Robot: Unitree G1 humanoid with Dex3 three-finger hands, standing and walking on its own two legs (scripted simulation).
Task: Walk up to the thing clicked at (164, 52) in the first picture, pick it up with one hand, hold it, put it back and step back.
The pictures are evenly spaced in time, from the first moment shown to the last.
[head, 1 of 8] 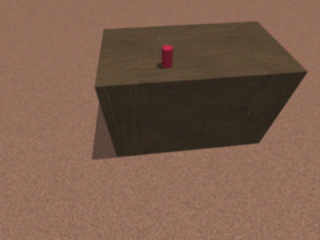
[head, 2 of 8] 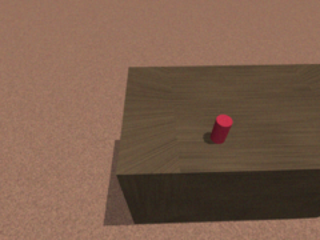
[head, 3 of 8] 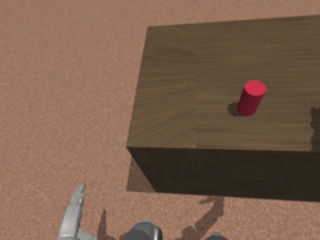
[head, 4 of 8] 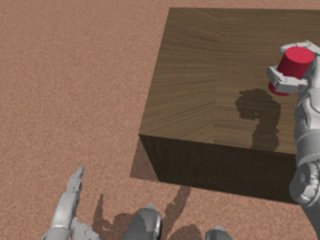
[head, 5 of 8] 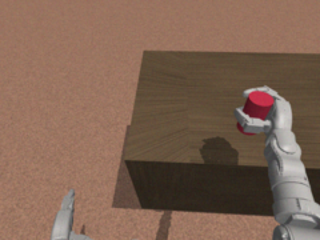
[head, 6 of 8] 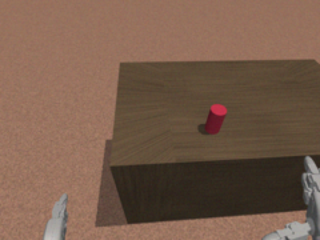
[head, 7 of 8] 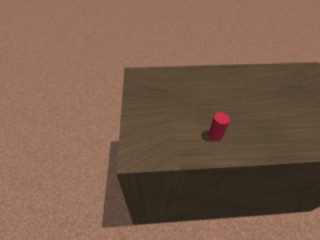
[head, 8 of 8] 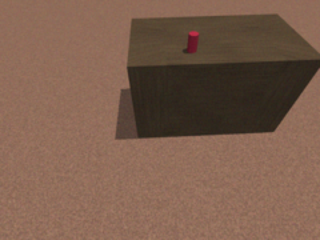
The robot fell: no
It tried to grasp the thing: yes
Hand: right
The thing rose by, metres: 0.24
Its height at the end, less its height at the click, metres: +0.00
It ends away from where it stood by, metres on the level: 0.00
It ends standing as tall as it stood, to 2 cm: yes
